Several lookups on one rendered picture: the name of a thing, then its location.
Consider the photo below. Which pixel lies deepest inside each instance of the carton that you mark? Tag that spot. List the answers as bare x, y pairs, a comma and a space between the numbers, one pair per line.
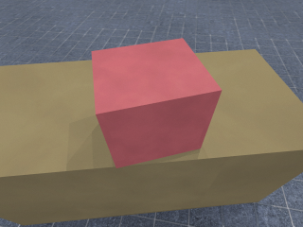
152, 100

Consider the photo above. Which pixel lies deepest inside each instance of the pedestal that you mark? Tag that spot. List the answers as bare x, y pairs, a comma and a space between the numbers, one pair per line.
55, 164

